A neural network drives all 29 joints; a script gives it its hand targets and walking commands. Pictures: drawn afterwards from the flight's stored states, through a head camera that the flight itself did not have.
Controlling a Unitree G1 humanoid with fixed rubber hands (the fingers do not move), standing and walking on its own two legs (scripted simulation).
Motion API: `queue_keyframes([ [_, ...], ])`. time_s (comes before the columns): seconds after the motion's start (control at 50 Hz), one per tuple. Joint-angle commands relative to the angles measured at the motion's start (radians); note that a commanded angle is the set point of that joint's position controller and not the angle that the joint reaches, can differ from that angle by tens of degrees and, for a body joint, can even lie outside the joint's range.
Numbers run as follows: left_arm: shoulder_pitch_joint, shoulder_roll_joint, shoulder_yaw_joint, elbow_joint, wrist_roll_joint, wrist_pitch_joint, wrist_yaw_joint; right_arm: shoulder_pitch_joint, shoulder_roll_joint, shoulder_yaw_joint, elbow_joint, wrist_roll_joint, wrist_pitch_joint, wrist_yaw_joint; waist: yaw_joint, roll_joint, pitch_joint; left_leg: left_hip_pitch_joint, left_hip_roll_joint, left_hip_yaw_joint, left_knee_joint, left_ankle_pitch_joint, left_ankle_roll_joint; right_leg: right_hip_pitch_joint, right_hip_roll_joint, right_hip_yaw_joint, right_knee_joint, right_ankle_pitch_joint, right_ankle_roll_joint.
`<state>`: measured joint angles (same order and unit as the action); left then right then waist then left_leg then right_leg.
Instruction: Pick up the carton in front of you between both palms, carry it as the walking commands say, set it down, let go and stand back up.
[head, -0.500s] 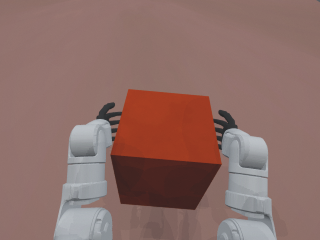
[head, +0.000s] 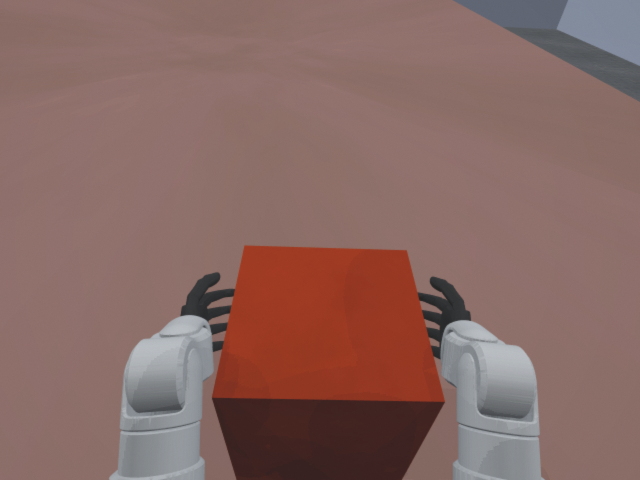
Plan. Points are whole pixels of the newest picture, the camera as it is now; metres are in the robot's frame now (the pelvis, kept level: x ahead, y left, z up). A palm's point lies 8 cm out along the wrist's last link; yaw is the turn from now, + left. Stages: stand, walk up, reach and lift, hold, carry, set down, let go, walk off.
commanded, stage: carry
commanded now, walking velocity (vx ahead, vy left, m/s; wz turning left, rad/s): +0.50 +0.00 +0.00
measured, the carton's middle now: (322, 369) +0.27 +0.01 +0.02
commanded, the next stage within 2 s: none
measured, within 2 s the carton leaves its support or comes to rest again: neither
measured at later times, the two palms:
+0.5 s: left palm (260, 201) +0.56 +0.12 +0.08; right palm (424, 210) +0.57 -0.17 +0.07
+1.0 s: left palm (257, 151) +0.70 +0.15 +0.10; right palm (402, 156) +0.70 -0.15 +0.10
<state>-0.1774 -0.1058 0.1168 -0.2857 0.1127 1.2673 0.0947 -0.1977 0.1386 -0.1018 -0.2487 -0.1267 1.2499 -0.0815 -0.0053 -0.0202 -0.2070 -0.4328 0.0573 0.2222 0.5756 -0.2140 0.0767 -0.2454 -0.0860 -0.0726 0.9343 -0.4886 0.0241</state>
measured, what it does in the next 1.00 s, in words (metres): walks ahead: right foot, then left foot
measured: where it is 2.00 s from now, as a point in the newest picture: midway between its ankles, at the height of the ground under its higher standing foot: (312, 476)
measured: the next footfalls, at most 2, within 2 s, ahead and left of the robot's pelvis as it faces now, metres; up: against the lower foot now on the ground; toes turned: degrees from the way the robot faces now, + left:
right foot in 0.40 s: +0.44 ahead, -0.11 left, +0.00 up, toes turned -4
left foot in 0.66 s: +0.43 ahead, +0.11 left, +0.00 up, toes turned -10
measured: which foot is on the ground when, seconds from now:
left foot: down 0.00-0.42, up 0.44-0.64, down 0.66-1.00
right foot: up 0.00-0.38, down 0.40-1.00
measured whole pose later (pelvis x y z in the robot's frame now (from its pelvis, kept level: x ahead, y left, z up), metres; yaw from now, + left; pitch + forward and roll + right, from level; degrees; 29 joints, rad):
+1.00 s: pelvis +0.44 -0.01 +0.01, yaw +2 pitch +4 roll +0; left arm -0.15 -0.13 0.11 -0.26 0.14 1.22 0.08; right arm -0.15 0.13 -0.11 -0.26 -0.13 1.22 -0.07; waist -0.01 0.00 -0.21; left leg -0.25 0.05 0.15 0.53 -0.34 0.00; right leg -0.26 -0.07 -0.20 0.55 -0.33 0.00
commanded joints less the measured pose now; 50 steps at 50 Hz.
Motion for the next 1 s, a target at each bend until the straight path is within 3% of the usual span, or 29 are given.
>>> queue_keyframes([
  [0.0,-0.499,-0.983,-0.715,-0.002,-0.420,-0.025,-0.267,-0.482,0.919,0.678,-0.080,0.435,-0.012,0.261,-0.010,0.091,-0.155,0.418,0.286,-0.417,-0.380,0.025,0.044,-0.421,-0.052,0.055,0.133,0.173,-0.020],
  [0.06,-0.504,-1.017,-0.744,-0.042,-0.398,-0.061,-0.250,-0.511,0.939,0.703,-0.116,0.458,-0.043,0.278,-0.011,0.139,-0.129,0.394,0.251,-0.294,-0.442,-0.047,0.028,-0.421,-0.046,0.007,0.020,0.297,-0.007],
  [0.12,-0.463,-1.000,-0.747,-0.063,-0.381,-0.071,-0.232,-0.481,0.902,0.710,-0.130,0.468,-0.050,0.279,-0.009,0.142,-0.078,0.426,0.222,-0.219,-0.456,0.027,0.037,-0.446,-0.037,-0.023,-0.141,0.386,0.007],
  [0.22,-0.405,-0.929,-0.732,-0.080,-0.375,-0.044,-0.229,-0.399,0.830,0.690,-0.130,0.437,-0.028,0.268,-0.013,0.161,-0.013,0.473,0.182,-0.115,-0.420,0.283,0.028,-0.381,0.011,-0.110,-0.367,0.491,-0.005],
  [0.26,-0.407,-0.911,-0.726,-0.076,-0.384,-0.031,-0.236,-0.378,0.817,0.679,-0.123,0.420,-0.020,0.262,-0.020,0.168,0.006,0.500,0.164,-0.075,-0.348,0.473,0.014,-0.330,0.034,-0.147,-0.432,0.520,-0.015],
  [0.3,-0.395,-0.897,-0.720,-0.061,-0.396,-0.023,-0.245,-0.371,0.810,0.672,-0.120,0.404,-0.014,0.255,-0.009,0.167,-0.023,0.491,0.136,-0.026,-0.195,0.638,-0.024,-0.162,0.085,-0.203,-0.516,0.563,-0.023],
  [0.32,-0.382,-0.892,-0.714,-0.055,-0.396,-0.023,-0.250,-0.368,0.807,0.671,-0.119,0.398,-0.012,0.254,0.009,0.135,-0.073,0.431,0.109,0.015,-0.058,0.662,-0.065,0.015,0.100,-0.221,-0.569,0.632,-0.027],
  [0.34,-0.394,-0.893,-0.706,-0.056,-0.393,-0.024,-0.256,-0.370,0.806,0.675,-0.117,0.398,-0.010,0.254,0.021,0.080,-0.147,0.314,0.077,0.014,0.100,0.494,-0.109,0.227,0.012,-0.147,-0.550,0.751,-0.044],
  [0.36,-0.384,-0.890,-0.698,-0.054,-0.393,-0.028,-0.262,-0.390,0.814,0.687,-0.137,0.407,-0.009,0.255,0.028,-0.112,-0.266,0.071,0.009,-0.007,0.331,0.092,-0.145,0.492,-0.228,0.159,-0.473,1.103,-0.127],
  [0.38,-0.373,-0.901,-0.701,-0.046,-0.401,-0.034,-0.265,-0.393,0.833,0.701,-0.134,0.413,-0.011,0.256,0.026,-0.252,-0.311,-0.083,-0.066,-0.081,0.491,-0.338,-0.144,0.570,-0.356,0.361,-0.514,1.284,-0.245],
  [0.4,-0.375,-0.933,-0.713,-0.048,-0.410,-0.040,-0.267,-0.386,0.855,0.705,-0.122,0.412,-0.018,0.258,0.019,-0.153,-0.327,-0.082,-0.019,-0.177,0.530,-0.352,-0.116,0.516,-0.354,0.314,-0.533,1.171,-0.260],
  [0.42,-0.377,-0.963,-0.712,-0.044,-0.413,-0.055,-0.270,-0.412,0.889,0.718,-0.151,0.426,-0.028,0.260,0.016,-0.100,-0.323,-0.090,-0.003,-0.179,0.476,-0.326,-0.102,0.484,-0.303,0.242,-0.549,1.109,-0.219],
  [0.44,-0.393,-0.999,-0.716,-0.050,-0.421,-0.068,-0.274,-0.423,0.923,0.725,-0.147,0.425,-0.039,0.261,0.016,-0.093,-0.292,-0.054,0.027,-0.193,0.376,-0.316,-0.097,0.400,-0.288,0.178,-0.571,1.064,-0.186],
  [0.48,-0.400,-1.039,-0.721,-0.078,-0.425,-0.091,-0.279,-0.439,0.964,0.747,-0.168,0.428,-0.066,0.259,0.013,-0.122,-0.273,0.053,0.016,-0.171,0.174,-0.279,-0.099,0.267,-0.208,0.056,-0.634,0.879,-0.136],
  [0.52,-0.387,-1.049,-0.728,-0.090,-0.429,-0.106,-0.281,-0.421,0.958,0.754,-0.186,0.419,-0.082,0.252,0.013,-0.136,-0.281,0.119,-0.002,-0.140,0.054,-0.257,-0.096,0.234,-0.199,0.034,-0.646,0.734,-0.137],
  [0.56,-0.359,-1.038,-0.736,-0.093,-0.425,-0.113,-0.282,-0.384,0.956,0.745,-0.179,0.410,-0.091,0.247,0.012,-0.117,-0.278,0.182,0.007,-0.106,-0.069,-0.140,-0.093,0.211,-0.200,0.005,-0.632,0.631,-0.138],
  [0.6,-0.336,-1.009,-0.734,-0.087,-0.410,-0.114,-0.284,-0.344,0.942,0.737,-0.157,0.396,-0.092,0.249,0.002,-0.080,-0.246,0.280,0.037,-0.102,-0.195,0.117,-0.096,0.131,-0.163,-0.050,-0.582,0.551,-0.102],
  [0.66,-0.363,-0.971,-0.737,-0.087,-0.397,-0.104,-0.283,-0.351,0.904,0.725,-0.141,0.390,-0.081,0.257,0.007,0.012,-0.200,0.310,0.131,-0.167,-0.189,0.283,-0.091,0.062,-0.102,-0.075,-0.515,0.448,-0.041],
  [0.68,-0.390,-0.957,-0.739,-0.095,-0.401,-0.098,-0.281,-0.378,0.889,0.722,-0.150,0.391,-0.075,0.256,0.014,0.037,-0.169,0.263,0.147,-0.177,-0.155,0.325,-0.091,0.075,-0.090,-0.057,-0.526,0.434,-0.028],
  [0.74,-0.415,-0.923,-0.736,-0.107,-0.415,-0.069,-0.274,-0.389,0.875,0.715,-0.143,0.407,-0.052,0.255,0.003,0.042,-0.150,0.246,0.131,-0.159,-0.111,0.375,-0.095,0.109,-0.101,-0.034,-0.460,0.638,-0.023],
  [0.84,-0.370,-0.864,-0.709,-0.042,-0.387,-0.026,-0.259,-0.326,0.813,0.665,-0.060,0.385,-0.016,0.251,0.003,0.077,-0.139,0.256,0.124,-0.164,-0.062,0.595,-0.083,0.087,-0.087,-0.038,-0.399,0.748,-0.021],
  [0.92,-0.375,-0.896,-0.704,0.008,-0.373,-0.032,-0.263,-0.348,0.845,0.667,-0.023,0.383,-0.020,0.258,0.005,0.057,-0.153,0.270,0.121,-0.166,-0.040,0.680,-0.075,0.082,-0.072,-0.049,-0.372,0.770,-0.017],
  [0.98,-0.412,-0.958,-0.722,0.002,-0.382,-0.066,-0.274,-0.403,0.905,0.702,-0.051,0.398,-0.052,0.267,0.006,0.040,-0.162,0.271,0.116,-0.163,-0.037,0.657,-0.073,0.083,-0.070,-0.047,-0.376,0.762,-0.016],
])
